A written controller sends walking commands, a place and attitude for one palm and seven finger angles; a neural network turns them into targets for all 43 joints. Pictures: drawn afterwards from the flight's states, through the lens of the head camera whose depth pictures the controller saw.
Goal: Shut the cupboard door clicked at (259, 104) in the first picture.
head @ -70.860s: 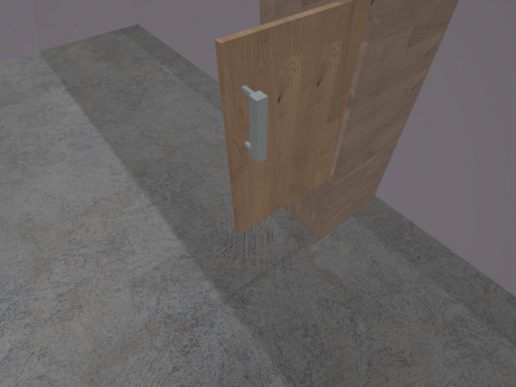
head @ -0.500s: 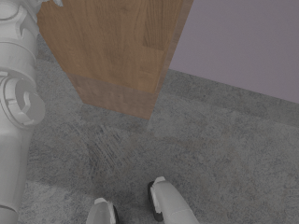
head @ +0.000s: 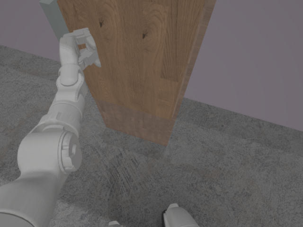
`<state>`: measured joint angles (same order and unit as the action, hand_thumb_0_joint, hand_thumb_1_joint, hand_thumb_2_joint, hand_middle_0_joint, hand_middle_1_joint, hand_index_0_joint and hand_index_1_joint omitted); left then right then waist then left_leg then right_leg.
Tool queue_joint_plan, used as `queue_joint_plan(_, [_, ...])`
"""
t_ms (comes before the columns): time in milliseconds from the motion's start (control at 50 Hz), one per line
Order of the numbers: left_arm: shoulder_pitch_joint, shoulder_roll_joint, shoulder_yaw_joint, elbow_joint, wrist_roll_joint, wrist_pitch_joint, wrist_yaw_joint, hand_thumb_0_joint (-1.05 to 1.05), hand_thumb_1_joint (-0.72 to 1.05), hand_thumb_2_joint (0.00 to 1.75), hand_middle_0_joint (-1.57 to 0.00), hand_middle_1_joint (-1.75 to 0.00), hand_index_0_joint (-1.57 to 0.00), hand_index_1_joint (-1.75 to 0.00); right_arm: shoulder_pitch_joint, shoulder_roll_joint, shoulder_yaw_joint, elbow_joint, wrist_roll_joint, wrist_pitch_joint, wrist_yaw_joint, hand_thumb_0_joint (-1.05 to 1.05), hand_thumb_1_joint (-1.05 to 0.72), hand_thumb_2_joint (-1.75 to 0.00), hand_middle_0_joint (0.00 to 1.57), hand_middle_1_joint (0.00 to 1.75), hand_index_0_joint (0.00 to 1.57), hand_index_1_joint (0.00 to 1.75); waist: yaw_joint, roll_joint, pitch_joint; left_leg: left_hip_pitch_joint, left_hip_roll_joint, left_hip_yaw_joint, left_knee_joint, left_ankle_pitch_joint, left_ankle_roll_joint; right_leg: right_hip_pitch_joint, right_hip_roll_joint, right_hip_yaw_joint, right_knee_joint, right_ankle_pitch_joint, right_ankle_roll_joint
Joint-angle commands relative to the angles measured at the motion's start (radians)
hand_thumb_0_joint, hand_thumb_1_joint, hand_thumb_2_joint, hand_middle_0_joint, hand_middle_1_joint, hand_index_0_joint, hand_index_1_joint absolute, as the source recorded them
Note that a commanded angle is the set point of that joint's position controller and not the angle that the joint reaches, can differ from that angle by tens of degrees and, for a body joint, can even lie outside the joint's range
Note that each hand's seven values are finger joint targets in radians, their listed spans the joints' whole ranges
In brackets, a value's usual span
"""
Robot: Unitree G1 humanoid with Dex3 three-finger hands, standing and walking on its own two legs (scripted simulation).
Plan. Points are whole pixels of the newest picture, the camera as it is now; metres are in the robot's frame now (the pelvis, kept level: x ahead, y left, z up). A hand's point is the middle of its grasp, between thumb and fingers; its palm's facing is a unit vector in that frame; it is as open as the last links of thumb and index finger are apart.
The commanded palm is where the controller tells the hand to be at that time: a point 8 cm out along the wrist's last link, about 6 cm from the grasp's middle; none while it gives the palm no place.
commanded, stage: pull the fist back off the door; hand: left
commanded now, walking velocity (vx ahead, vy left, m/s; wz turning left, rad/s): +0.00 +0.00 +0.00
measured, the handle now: (64, 25) +0.66 +0.15 +0.11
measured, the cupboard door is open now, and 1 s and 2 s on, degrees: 1 1 1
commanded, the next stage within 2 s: draw the hand back to the body in 0.26 s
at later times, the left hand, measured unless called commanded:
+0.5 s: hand (96, 64) +0.49 +0.07 +0.13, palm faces +0.03 -1.00 -0.02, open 3.1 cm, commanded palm +0.43 +0.13 +0.13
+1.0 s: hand (38, 124) +0.33 +0.16 +0.16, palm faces +0.12 -0.98 -0.17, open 3.0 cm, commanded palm +0.28 +0.21 +0.17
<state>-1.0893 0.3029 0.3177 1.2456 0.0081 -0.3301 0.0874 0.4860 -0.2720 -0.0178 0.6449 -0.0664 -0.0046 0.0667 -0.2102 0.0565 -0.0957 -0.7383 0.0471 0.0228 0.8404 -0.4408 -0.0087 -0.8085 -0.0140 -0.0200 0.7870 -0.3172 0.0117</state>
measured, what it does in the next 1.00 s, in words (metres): stands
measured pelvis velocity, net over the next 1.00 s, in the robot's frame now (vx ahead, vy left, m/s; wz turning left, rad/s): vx -0.01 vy -0.01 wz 0.02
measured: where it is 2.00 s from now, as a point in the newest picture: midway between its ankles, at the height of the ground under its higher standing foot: outside the picture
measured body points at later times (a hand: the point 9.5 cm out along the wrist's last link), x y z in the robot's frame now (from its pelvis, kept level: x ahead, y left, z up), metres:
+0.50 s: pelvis -0.01 +0.00 +0.00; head +0.06 -0.02 +0.45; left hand +0.48 +0.12 +0.13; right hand +0.02 -0.25 -0.12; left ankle -0.03 +0.12 -0.70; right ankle +0.02 -0.13 -0.70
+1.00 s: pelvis -0.01 -0.01 +0.03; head -0.02 -0.04 +0.48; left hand +0.31 +0.21 +0.17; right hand +0.16 -0.25 -0.05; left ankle -0.03 +0.12 -0.70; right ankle +0.02 -0.13 -0.70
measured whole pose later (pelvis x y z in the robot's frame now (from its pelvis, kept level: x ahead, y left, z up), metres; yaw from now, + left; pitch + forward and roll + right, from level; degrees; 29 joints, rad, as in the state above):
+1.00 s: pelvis -0.01 -0.01 +0.03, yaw +1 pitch +0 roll +0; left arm -0.22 0.23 0.12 0.31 -0.09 -0.13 0.00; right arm 0.20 -0.25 0.01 0.59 0.04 -0.06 -0.08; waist -0.01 0.06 -0.03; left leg -0.22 0.03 0.02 0.55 -0.32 -0.02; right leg -0.32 -0.03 -0.02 0.56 -0.24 0.00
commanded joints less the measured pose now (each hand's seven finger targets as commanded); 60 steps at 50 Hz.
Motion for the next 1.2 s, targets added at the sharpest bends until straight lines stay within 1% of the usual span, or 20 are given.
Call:
queue_joint_plan(0, [-0.479,0.103,-0.046,-0.31,-0.026,-0.106,-0.007,0.0,0.9,0.9,-1.3,-1.5,-1.3,-1.5,0.149,-0.141,-0.062,-0.04,0.008,-0.014,-0.017,0.0,-0.9,-0.9,0.2,0.3,0.2,0.3,0.003,-0.006,-0.49,0.241,-0.053,-0.005,-0.071,0.419,0.016,0.348,0.046,-0.022,-0.049,0.431,-0.021])
queue_joint_plan(60, [-0.446,0.063,-0.079,-0.357,-0.03,-0.115,-0.003,0.0,0.9,0.9,-1.3,-1.5,-1.3,-1.5,0.122,-0.135,-0.063,-0.035,0.015,-0.014,-0.022,0.0,-0.9,-0.9,0.2,0.3,0.2,0.3,0.016,0.034,-0.502,0.301,-0.047,-0.014,-0.07,0.461,0.007,0.321,0.045,-0.029,-0.039,0.427,-0.024])
queue_joint_plan(120, [-0.404,-0.01,-0.125,-0.362,-0.046,-0.102,0.001,0.0,0.9,0.9,-1.3,-1.5,-1.3,-1.5,0.093,-0.128,-0.062,-0.039,0.023,-0.017,-0.027,0.0,-0.9,-0.9,0.2,0.3,0.2,0.3,0.016,0.002,-0.454,0.308,-0.045,-0.014,-0.087,0.447,0.007,0.318,0.046,-0.037,-0.051,0.405,-0.025])
queue_joint_plan(160, [-0.387,0.004,-0.114,-0.345,-0.046,-0.092,0.01,0.0,0.9,0.9,-1.3,-1.5,-1.3,-1.5,0.074,-0.13,-0.06,-0.036,0.028,-0.016,-0.032,0.0,-0.9,-0.9,0.2,0.3,0.2,0.3,0.022,-0.05,-0.423,0.279,-0.047,-0.017,-0.1,0.403,0.007,0.329,0.044,-0.037,-0.054,0.385,-0.024])
queue_joint_plan(240, [-0.469,0.026,-0.108,-0.334,-0.034,-0.1,0.033,0.0,0.9,0.9,-1.3,-1.5,-1.3,-1.5,0.043,-0.125,-0.051,-0.027,0.028,-0.024,-0.046,0.0,-0.9,-0.9,0.2,0.3,0.2,0.3,0.01,-0.038,-0.386,0.252,-0.055,-0.017,-0.112,0.317,0.01,0.318,0.036,-0.027,-0.061,0.33,-0.023])
queue_joint_plan(360, [-0.436,0.04,-0.092,-0.22,-0.023,-0.103,0.041,0.0,0.9,0.9,-1.3,-1.5,-1.3,-1.5,0.026,-0.128,-0.038,-0.026,0.023,-0.04,-0.05,0.0,-0.9,-0.9,0.2,0.3,0.2,0.3,0.013,-0.077,-0.374,0.203,-0.061,-0.02,-0.111,0.273,0.011,0.314,0.032,-0.022,-0.054,0.299,-0.025])
queue_joint_plan(420, [-0.288,0.145,0.013,-0.268,-0.033,-0.104,0.023,0.0,0.9,0.9,-1.3,-1.5,-1.3,-1.5,0.021,-0.131,-0.039,-0.067,0.027,-0.035,-0.053,0.0,-0.9,-0.9,0.2,0.3,0.2,0.3,0.092,-0.076,-0.467,0.207,-0.068,-0.003,-0.127,0.317,0.012,0.433,0.03,-0.014,-0.047,0.356,-0.031])
queue_joint_plan(460, [-0.191,0.107,-0.015,-0.368,-0.041,-0.106,-0.006,0.0,0.9,0.9,-1.3,-1.5,-1.3,-1.5,-0.003,-0.117,-0.039,-0.1,0.036,-0.032,-0.052,0.0,-0.9,-0.9,0.2,0.3,0.2,0.3,0.123,-0.063,-0.5,0.233,-0.065,0.013,-0.135,0.372,0.011,0.485,0.031,-0.012,-0.05,0.42,-0.031])
queue_joint_plan(520, [-0.046,0.101,-0.021,-0.51,-0.074,-0.081,-0.04,0.0,0.9,0.9,-1.3,-1.5,-1.3,-1.5,-0.022,-0.114,-0.047,-0.13,0.057,-0.027,-0.06,0.0,-0.9,-0.9,0.2,0.3,0.2,0.3,0.145,-0.115,-0.478,0.248,-0.057,0.024,-0.166,0.385,0.019,0.565,0.038,-0.011,-0.081,0.458,-0.03])
queue_joint_plan(580, [0.022,0.063,-0.067,-0.672,-0.114,-0.033,-0.078,0.0,0.9,0.9,-1.3,-1.5,-1.3,-1.5,-0.071,-0.109,-0.046,-0.143,0.079,-0.034,-0.073,0.0,-0.9,-0.9,0.2,0.3,0.2,0.3,0.146,-0.124,-0.404,0.276,-0.053,0.034,-0.209,0.32,0.023,0.584,0.04,-0.01,-0.135,0.412,-0.024])
queue_joint_plan(660, [0.067,0.055,-0.104,-0.838,-0.143,0.012,-0.103,0.0,0.9,0.9,-1.3,-1.5,-1.3,-1.5,-0.138,-0.099,-0.038,-0.14,0.097,-0.058,-0.102,0.0,-0.9,-0.9,0.2,0.3,0.2,0.3,0.147,-0.056,-0.316,0.341,-0.052,0.032,-0.257,0.242,0.027,0.563,0.039,-0.008,-0.193,0.292,-0.022])
queue_joint_plan(700, [0.129,0.035,-0.123,-0.883,-0.154,0.035,-0.117,0.0,0.9,0.9,-1.3,-1.5,-1.3,-1.5,-0.168,-0.094,-0.032,-0.14,0.101,-0.075,-0.111,0.0,-0.9,-0.9,0.2,0.3,0.2,0.3,0.155,-0.061,-0.28,0.365,-0.054,0.028,-0.274,0.223,0.028,0.56,0.037,-0.012,-0.214,0.256,-0.022])
queue_joint_plan(860, [0.418,0.064,-0.105,-1.041,-0.205,0.151,-0.193,0.0,0.9,0.9,-1.16,-1.35,-1.16,-1.35,-0.31,-0.084,0.003,-0.184,0.12,-0.113,-0.138,0.0,-0.9,-0.9,0.2,0.3,0.2,0.3,0.224,-0.087,-0.162,0.407,-0.062,0.021,-0.342,0.192,0.026,0.615,0.016,-0.011,-0.271,0.177,-0.022])
queue_joint_plan(880, [0.438,0.097,-0.164,-1.157,-0.111,0.127,-0.121,0.0,0.9,0.9,-1.13,-1.32,-1.13,-1.32,-0.327,-0.06,-0.003,-0.193,0.115,-0.102,-0.15,0.0,-0.9,-0.9,0.2,0.3,0.2,0.3,0.198,-0.096,-0.123,0.439,-0.063,0.035,-0.381,0.204,0.03,0.62,0.0,0.012,-0.326,0.133,-0.015])
queue_joint_plan(920, [0.562,0.074,-0.167,-1.167,-0.093,0.142,-0.063,0.0,0.9,0.9,-1.08,-1.26,-1.08,-1.26,-0.347,-0.067,-0.001,-0.184,0.109,-0.092,-0.158,0.0,-0.9,-0.9,0.2,0.3,0.2,0.3,0.205,-0.112,-0.062,0.462,-0.058,0.024,-0.408,0.19,0.03,0.622,0.004,0.003,-0.367,0.089,-0.014])
queue_joint_plan(960, [0.608,0.095,-0.148,-1.225,-0.08,0.154,-0.036,0.0,0.9,0.9,-1.02,-1.2,-1.02,-1.2,-0.363,-0.062,0.006,-0.186,0.104,-0.083,-0.165,0.0,-0.9,-0.9,0.2,0.3,0.2,0.3,0.209,-0.121,-0.065,0.498,-0.055,0.025,-0.428,0.22,0.033,0.664,0.001,-0.001,-0.376,0.128,-0.012])
queue_joint_plan(1040, [0.691,0.095,-0.152,-1.383,-0.064,0.164,-0.017,0.0,0.9,0.9,-0.92,-1.08,-0.92,-1.08,-0.39,-0.049,0.018,-0.193,0.095,-0.082,-0.168,0.0,-0.9,-0.9,0.2,0.3,0.2,0.3,0.217,-0.02,-0.079,0.577,-0.054,0.024,-0.468,0.284,0.03,0.717,0.003,-0.01,-0.398,0.194,-0.018])
queue_joint_plan(1060, [0.738,0.098,-0.143,-1.384,-0.063,0.171,-0.011,0.0,0.9,0.9,-0.89,-1.05,-0.89,-1.05,-0.393,-0.046,0.022,-0.189,0.092,-0.082,-0.168,0.0,-0.9,-0.9,0.2,0.3,0.2,0.3,0.222,-0.046,-0.056,0.578,-0.052,0.022,-0.478,0.29,0.028,0.719,0.007,-0.019,-0.403,0.198,-0.018])
queue_joint_plan(1140, [0.823,0.106,-0.132,-1.501,-0.055,0.18,-0.001,0.0,0.9,0.9,-0.78,-0.93,-0.78,-0.93,-0.411,-0.041,0.028,-0.19,0.084,-0.092,-0.167,0.0,-0.9,-0.9,0.2,0.3,0.2,0.3,0.228,0.013,-0.026,0.609,-0.051,0.017,-0.507,0.317,0.022,0.741,0.009,-0.024,-0.426,0.213,-0.022])
queue_joint_plan(1180, [0.89,0.12,-0.105,-1.548,-0.053,0.181,0.006,0.0,0.9,0.9,-0.72,-0.87,-0.72,-0.87,-0.413,-0.04,0.028,-0.189,0.077,-0.098,-0.167,0.0,-0.9,-0.9,0.2,0.3,0.2,0.3,0.236,-0.006,-0.039,0.621,-0.051,0.014,-0.509,0.351,0.021,0.764,0.013,-0.031,-0.423,0.244,-0.022])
